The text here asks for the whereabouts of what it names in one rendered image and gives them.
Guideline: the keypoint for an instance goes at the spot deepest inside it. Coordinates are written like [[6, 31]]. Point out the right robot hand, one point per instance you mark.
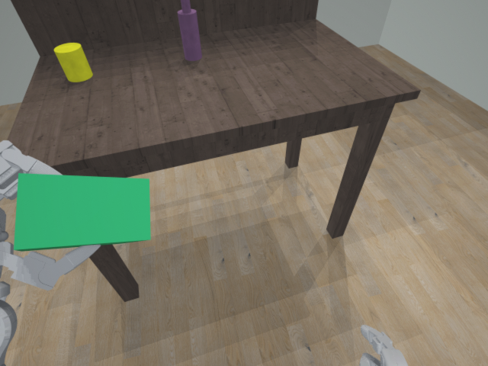
[[383, 345]]

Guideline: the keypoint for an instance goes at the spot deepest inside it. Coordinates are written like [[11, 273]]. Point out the table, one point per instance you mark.
[[270, 73]]

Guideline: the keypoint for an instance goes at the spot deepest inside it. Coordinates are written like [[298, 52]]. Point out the sponge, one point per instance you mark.
[[65, 211]]

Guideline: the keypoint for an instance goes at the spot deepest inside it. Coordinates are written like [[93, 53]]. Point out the left robot hand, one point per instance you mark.
[[34, 269]]

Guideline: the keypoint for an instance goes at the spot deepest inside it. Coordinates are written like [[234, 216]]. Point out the left robot forearm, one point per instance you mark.
[[8, 321]]

